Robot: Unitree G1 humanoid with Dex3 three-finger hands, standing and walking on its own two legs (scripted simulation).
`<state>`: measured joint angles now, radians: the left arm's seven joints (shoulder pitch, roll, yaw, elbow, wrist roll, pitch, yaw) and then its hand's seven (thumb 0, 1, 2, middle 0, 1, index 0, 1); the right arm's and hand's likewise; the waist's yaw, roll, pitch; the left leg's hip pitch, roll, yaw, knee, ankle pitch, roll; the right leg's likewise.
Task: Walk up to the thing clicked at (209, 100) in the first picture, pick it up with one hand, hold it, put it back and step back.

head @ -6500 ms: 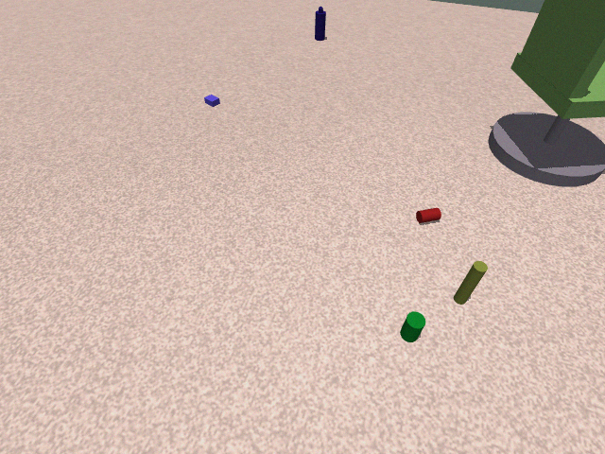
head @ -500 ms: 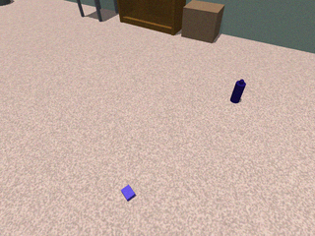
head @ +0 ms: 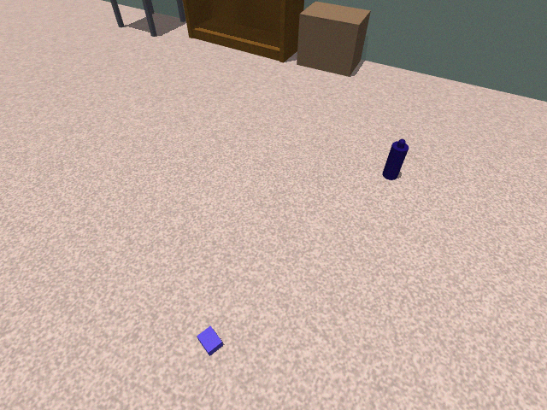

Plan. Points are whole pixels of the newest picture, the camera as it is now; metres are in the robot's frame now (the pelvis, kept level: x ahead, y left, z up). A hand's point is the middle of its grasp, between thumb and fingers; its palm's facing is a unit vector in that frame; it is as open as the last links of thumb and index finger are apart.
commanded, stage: walk up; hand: left
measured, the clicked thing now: (210, 340) +0.50 +0.23 -0.76
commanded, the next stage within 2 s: stand in 0.42 s
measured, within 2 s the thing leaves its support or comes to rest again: neither
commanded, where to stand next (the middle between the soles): +0.07 +0.01 m, yaw -1 degrees
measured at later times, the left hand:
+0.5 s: hand out of the picture +0.08 +0.25 -0.16, palm faces -0.01 -0.94 -0.34, open 7.4 cm
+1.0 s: hand out of the picture +0.10 +0.24 -0.16, palm faces -0.02 -0.94 -0.34, open 7.4 cm
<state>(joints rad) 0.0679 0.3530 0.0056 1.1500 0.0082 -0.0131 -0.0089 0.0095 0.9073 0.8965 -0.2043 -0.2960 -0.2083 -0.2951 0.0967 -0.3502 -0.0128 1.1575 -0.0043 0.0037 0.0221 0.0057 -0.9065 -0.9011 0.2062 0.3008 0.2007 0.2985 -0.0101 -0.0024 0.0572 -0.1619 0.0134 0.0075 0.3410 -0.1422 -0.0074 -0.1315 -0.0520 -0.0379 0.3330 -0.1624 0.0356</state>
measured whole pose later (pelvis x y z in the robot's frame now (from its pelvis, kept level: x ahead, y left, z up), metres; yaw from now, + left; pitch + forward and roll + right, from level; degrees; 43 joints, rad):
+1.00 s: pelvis +0.02 -0.01 +0.00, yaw +0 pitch -2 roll +0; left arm 0.10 0.35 0.00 1.13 0.01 -0.01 -0.01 0.01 0.91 0.90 -0.20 -0.30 -0.21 -0.30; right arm 0.09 -0.35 0.00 1.15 -0.01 -0.01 0.01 0.01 -0.91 -0.90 0.21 0.30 0.20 0.30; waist 0.00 0.00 0.05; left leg -0.12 0.02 0.00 0.32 -0.16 -0.02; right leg -0.09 -0.04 -0.05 0.31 -0.19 0.03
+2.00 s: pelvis +0.03 -0.01 +0.00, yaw +0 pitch -2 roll +0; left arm 0.12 0.36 0.00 1.12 0.01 0.00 -0.01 0.01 0.91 0.90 -0.20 -0.30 -0.21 -0.30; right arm 0.11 -0.35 0.01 1.13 -0.01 -0.01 0.01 0.01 -0.91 -0.90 0.21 0.30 0.20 0.30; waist 0.00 0.00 0.05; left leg -0.11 0.03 0.00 0.31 -0.17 -0.03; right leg -0.08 -0.04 -0.04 0.31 -0.20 0.02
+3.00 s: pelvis +0.03 -0.01 +0.00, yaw +0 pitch -2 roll +0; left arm 0.13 0.36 0.00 1.11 0.01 0.00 -0.01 0.01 0.91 0.90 -0.20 -0.30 -0.21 -0.30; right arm 0.11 -0.35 0.00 1.12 -0.01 -0.01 0.01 0.01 -0.91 -0.90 0.21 0.30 0.20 0.30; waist 0.00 0.00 0.05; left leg -0.10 0.03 0.01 0.31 -0.18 -0.02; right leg -0.08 -0.04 -0.04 0.31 -0.20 0.03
